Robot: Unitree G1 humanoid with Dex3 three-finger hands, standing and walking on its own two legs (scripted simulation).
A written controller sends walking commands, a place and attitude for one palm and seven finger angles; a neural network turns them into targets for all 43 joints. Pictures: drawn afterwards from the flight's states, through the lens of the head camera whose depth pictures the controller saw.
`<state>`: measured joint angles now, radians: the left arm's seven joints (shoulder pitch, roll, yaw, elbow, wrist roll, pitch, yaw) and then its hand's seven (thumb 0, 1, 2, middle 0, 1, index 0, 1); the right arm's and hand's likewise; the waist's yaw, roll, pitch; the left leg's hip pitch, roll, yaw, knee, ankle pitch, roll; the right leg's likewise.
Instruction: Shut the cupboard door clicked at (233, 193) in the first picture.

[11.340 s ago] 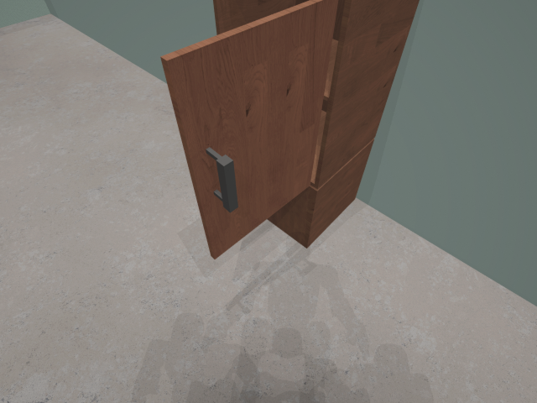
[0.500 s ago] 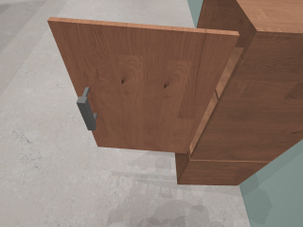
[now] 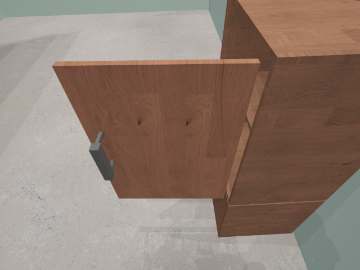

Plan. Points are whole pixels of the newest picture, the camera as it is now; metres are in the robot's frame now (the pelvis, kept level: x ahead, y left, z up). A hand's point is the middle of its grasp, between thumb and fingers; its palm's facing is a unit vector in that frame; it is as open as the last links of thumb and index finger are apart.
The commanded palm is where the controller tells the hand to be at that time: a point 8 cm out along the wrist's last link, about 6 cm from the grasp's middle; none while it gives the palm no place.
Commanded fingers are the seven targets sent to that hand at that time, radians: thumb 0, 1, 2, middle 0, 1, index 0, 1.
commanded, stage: come to a stop and stand still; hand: left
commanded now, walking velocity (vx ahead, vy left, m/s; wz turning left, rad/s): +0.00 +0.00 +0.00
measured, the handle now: (104, 156) +0.41 +0.24 -0.02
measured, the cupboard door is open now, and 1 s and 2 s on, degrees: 87 87 87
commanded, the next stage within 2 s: look again from close up in 0.54 s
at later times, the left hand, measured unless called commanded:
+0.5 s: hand out of the picture +0.00 +0.15 -0.17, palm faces +0.00 -0.99 -0.17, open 7.4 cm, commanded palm none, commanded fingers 0.00 0.90 0.90 -0.20 -0.30 -0.20 -0.30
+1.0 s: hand out of the picture +0.01 +0.15 -0.17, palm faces +0.01 -0.99 -0.17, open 7.4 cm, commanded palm none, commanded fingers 0.00 0.90 0.90 -0.20 -0.30 -0.20 -0.30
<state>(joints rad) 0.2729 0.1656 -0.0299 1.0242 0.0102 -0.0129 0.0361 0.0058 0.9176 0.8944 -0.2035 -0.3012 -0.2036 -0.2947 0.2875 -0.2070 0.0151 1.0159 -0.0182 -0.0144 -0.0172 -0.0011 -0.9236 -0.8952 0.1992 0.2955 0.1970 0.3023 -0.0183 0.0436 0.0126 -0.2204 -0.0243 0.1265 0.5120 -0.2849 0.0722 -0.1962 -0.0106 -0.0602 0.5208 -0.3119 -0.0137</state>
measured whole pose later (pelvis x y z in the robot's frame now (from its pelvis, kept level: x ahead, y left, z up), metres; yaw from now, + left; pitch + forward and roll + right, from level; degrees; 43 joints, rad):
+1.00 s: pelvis +0.02 -0.01 +0.01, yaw +0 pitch -1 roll +0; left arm 0.30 0.14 -0.03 1.11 0.01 -0.01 0.04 0.00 0.91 0.89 -0.20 -0.30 -0.20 -0.29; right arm 0.27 -0.14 0.03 1.15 -0.01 -0.03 -0.04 0.01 -0.92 -0.90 0.20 0.30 0.20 0.30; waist 0.01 -0.02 0.05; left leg -0.12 -0.03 0.12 0.38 -0.25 0.06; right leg -0.10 0.00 -0.06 0.41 -0.29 -0.02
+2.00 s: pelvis +0.00 +0.01 +0.00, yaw +0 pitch +1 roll -1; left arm 0.36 0.12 -0.04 1.09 0.02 -0.02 0.04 0.01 0.90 0.89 -0.20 -0.30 -0.20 -0.29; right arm 0.34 -0.16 0.02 1.07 -0.02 0.00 -0.01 0.00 -0.91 -0.90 0.20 0.30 0.20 0.30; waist -0.01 0.01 0.03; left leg -0.26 -0.03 0.12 0.52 -0.29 0.08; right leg -0.22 -0.01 -0.06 0.51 -0.30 -0.01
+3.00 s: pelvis +0.02 +0.03 +0.01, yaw -1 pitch -1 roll +0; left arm 0.32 0.13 -0.03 1.12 0.01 0.00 0.04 0.00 0.90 0.89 -0.20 -0.30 -0.20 -0.29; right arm 0.28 -0.13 0.03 1.14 -0.01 -0.04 -0.04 0.00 -0.91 -0.90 0.20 0.30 0.20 0.30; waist 0.01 -0.02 0.06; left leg -0.12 -0.07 0.14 0.38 -0.25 0.10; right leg -0.11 -0.04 -0.03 0.42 -0.29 0.03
